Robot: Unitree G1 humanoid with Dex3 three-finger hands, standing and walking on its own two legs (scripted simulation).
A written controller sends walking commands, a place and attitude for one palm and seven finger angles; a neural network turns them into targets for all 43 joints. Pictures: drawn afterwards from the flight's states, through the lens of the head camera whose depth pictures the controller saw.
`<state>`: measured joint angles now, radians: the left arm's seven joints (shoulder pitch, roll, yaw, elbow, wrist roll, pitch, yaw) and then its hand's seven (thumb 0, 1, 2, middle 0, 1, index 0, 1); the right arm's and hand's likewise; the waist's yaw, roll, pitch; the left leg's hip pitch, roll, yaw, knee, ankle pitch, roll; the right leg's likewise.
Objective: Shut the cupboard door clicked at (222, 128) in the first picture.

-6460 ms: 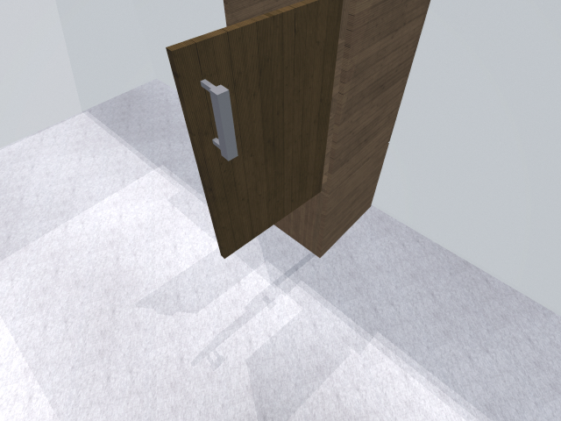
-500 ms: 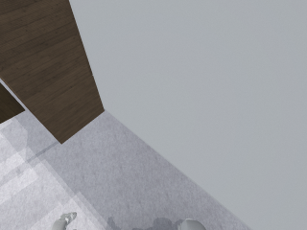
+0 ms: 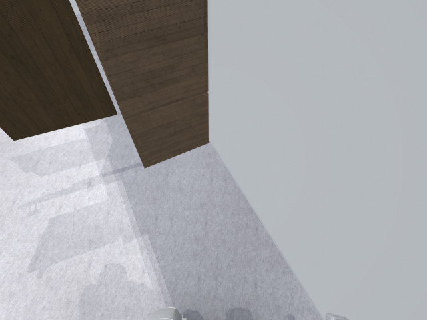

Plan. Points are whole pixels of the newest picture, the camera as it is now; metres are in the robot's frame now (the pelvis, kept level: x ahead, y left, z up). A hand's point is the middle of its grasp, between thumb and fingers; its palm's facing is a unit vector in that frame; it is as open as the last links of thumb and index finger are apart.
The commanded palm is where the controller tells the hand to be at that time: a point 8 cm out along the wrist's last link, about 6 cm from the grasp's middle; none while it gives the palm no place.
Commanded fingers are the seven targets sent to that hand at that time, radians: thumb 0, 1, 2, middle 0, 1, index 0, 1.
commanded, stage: turn to face it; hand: left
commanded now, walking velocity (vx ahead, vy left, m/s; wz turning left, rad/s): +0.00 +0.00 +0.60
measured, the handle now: out of the picture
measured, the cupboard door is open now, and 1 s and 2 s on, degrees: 84 84 84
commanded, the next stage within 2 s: take the last steps up to it in 0.58 s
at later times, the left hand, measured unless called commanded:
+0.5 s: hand out of the picture +0.10 +0.18 -0.15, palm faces +0.22 -0.94 -0.28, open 7.4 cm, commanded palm none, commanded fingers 0.00 0.90 0.90 -0.20 -0.30 -0.20 -0.30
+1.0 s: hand out of the picture -0.04 +0.19 -0.18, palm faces +0.46 -0.86 -0.21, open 7.3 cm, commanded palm none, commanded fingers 0.00 0.90 0.90 -0.20 -0.30 -0.20 -0.30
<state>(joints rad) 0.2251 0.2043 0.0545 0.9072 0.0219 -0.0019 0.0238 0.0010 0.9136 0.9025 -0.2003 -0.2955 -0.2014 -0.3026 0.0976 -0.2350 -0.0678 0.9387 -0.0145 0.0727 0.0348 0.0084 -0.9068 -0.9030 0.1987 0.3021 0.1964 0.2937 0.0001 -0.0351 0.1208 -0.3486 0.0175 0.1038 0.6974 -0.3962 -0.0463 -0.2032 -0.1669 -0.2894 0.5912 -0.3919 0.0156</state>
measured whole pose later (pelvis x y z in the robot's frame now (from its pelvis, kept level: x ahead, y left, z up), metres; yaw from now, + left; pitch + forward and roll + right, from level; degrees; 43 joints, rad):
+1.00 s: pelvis +0.05 +0.01 +0.00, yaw +24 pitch +1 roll +0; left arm 0.29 0.22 0.07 1.07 0.02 0.03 0.00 0.01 0.92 0.90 -0.20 -0.29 -0.20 -0.30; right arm 0.18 -0.18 -0.03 0.98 -0.03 -0.02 0.00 0.00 -0.90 -0.90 0.20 0.30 0.20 0.29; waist 0.03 -0.04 0.05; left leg -0.20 -0.03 0.10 0.52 -0.33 0.07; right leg -0.41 -0.12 -0.10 1.04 -0.48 0.02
